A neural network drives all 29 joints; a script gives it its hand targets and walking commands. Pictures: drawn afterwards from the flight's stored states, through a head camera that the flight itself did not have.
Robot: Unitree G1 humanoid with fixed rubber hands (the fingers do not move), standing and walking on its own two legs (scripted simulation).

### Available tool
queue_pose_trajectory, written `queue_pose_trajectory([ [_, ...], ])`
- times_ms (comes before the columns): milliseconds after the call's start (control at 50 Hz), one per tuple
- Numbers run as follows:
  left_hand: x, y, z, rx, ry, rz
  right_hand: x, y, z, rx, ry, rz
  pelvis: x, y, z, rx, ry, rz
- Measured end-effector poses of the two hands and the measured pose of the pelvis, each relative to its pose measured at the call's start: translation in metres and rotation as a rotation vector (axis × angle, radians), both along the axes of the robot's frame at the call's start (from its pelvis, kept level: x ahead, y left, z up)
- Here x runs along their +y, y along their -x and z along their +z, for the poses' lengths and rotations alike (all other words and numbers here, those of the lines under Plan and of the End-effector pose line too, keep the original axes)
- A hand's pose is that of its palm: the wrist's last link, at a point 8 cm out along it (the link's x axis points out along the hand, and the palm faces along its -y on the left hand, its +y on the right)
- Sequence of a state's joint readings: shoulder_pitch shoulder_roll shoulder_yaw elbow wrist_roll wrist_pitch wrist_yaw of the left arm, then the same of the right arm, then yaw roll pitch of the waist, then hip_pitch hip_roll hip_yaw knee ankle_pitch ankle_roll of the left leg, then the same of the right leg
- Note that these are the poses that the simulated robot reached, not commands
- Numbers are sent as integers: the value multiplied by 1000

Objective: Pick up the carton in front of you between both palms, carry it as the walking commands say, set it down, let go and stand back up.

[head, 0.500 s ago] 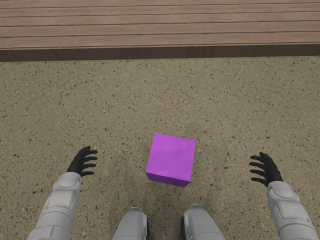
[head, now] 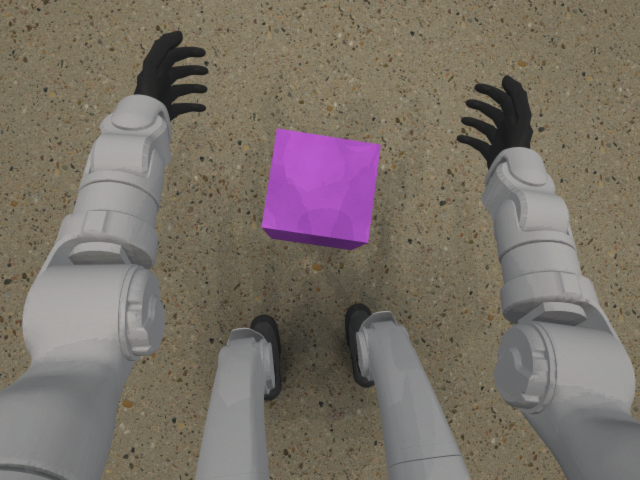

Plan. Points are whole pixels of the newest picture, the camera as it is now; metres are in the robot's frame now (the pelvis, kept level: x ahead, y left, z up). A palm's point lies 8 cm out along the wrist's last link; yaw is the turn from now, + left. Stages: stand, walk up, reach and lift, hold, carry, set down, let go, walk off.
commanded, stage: reach and lift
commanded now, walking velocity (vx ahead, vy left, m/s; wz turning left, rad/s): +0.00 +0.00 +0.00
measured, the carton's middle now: (319, 197) +0.50 -0.05 -0.52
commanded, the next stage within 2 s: none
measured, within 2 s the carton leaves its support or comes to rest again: leaves its support in 1.78 s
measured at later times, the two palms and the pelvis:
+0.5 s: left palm (209, 155) +0.54 +0.13 -0.29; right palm (441, 180) +0.46 -0.24 -0.27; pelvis +0.02 +0.00 -0.12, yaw -2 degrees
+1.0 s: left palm (234, 179) +0.54 +0.12 -0.46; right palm (406, 200) +0.46 -0.24 -0.45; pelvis -0.03 +0.00 -0.27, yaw -2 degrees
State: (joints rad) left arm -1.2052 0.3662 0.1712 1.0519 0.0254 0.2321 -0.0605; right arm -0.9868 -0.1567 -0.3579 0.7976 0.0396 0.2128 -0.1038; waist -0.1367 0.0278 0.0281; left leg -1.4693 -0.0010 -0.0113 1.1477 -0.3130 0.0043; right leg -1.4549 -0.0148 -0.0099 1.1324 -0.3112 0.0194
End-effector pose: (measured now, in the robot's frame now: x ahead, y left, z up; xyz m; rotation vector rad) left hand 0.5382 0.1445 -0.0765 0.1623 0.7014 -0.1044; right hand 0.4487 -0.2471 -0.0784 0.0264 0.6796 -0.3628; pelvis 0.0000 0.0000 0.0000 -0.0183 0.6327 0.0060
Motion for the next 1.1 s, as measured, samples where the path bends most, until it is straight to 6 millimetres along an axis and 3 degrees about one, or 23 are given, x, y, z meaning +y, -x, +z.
queue_pose_trajectory([
  [120,-11,-25,-20,-31,13,-10,5,-19,-19,-31,1,-8,1,-9,-5,101,2,1],
  [280,-12,-25,-75,-15,22,8,6,-22,-67,-12,-5,-6,1,-27,-30,227,11,-2],
  [400,-11,-13,-146,8,16,24,5,-17,-132,22,-5,-3,1,-27,-76,289,18,-6],
  [520,-9,-4,-221,-4,9,32,4,-10,-204,33,1,1,1,-14,-134,285,21,-10],
  [620,-9,-3,-265,-26,6,37,4,-8,-251,20,-1,0,2,3,-180,233,22,-11],
  [760,-14,-4,-306,-12,4,47,7,-8,-298,32,-16,-7,2,23,-226,138,24,-12],
  [980,-20,-5,-376,36,4,52,13,-12,-370,91,-24,18,0,32,-268,50,21,-20],
  [1100,-24,-9,-392,7,18,46,7,-24,-379,73,-5,21,-3,27,-279,18,19,-23],
])
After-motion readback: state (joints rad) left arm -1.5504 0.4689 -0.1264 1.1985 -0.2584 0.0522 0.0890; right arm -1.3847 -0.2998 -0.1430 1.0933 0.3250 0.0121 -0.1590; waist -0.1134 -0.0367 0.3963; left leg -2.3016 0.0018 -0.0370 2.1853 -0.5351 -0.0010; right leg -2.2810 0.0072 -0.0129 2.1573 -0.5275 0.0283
